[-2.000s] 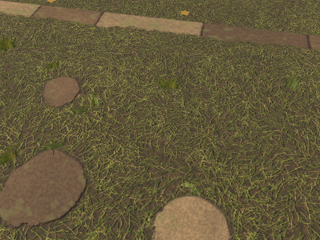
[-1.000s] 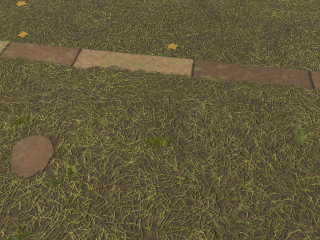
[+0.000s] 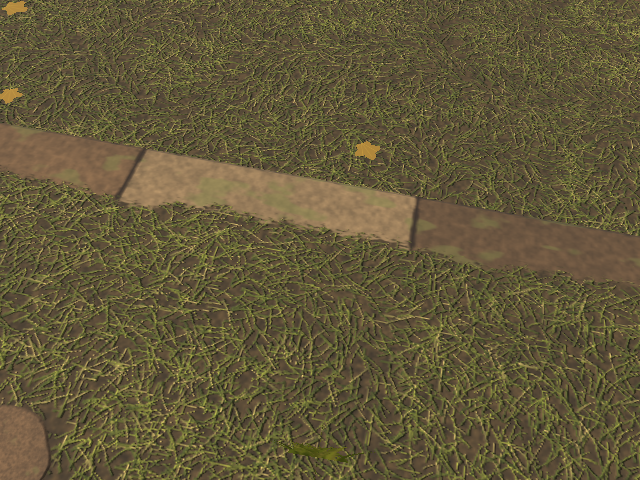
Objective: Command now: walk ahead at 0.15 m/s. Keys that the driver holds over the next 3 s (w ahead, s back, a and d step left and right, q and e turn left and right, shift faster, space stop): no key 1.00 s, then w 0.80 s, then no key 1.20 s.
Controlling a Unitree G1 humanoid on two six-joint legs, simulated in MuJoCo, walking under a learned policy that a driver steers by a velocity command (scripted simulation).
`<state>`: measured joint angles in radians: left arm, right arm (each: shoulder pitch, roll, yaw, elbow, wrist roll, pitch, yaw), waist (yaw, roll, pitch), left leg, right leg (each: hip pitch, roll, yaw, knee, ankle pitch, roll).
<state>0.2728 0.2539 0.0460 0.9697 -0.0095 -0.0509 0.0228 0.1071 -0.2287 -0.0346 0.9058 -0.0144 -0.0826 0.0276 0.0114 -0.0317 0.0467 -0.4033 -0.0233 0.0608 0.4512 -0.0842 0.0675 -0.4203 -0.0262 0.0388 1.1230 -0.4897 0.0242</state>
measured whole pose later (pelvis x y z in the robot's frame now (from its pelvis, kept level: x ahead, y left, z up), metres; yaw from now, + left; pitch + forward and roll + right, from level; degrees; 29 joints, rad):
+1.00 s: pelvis +0.08 -0.02 +0.00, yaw +1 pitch -1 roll +0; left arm 0.23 0.18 0.04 1.11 0.00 0.00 0.05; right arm 0.17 -0.19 -0.03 1.10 0.00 0.00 -0.03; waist 0.00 0.00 0.04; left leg -0.22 0.00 0.04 0.49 -0.25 0.03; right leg -0.18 -0.02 -0.01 0.49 -0.28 0.02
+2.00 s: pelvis +0.46 -0.01 +0.01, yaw +0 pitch +1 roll +1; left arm 0.17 0.25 0.07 0.95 -0.01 -0.09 0.04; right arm 0.21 -0.22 -0.05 1.05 -0.02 -0.10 0.03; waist -0.03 -0.04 0.05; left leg -0.24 -0.06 0.09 0.34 -0.12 0.08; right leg -0.59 -0.09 0.03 1.11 -0.33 -0.02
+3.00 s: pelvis +0.56 -0.04 +0.00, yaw +0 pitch -1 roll +0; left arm 0.11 0.19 0.06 1.08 0.00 0.02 0.03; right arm 0.32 -0.17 -0.01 1.14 -0.01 -0.01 -0.04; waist -0.01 -0.01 0.04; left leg -0.11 0.02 0.06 0.52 -0.39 0.00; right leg -0.33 0.00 -0.02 0.53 -0.18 -0.02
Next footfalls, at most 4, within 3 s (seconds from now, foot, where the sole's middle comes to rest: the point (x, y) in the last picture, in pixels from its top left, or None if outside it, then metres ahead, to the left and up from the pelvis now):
0.22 right None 0.11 -0.15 -0.77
1.78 left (288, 436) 0.53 0.07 -0.77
2.20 right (393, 380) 0.67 -0.15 -0.77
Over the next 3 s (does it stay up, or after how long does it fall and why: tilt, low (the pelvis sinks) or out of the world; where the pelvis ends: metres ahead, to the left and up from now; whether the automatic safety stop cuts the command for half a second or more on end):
stays up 0.56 -0.04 0.00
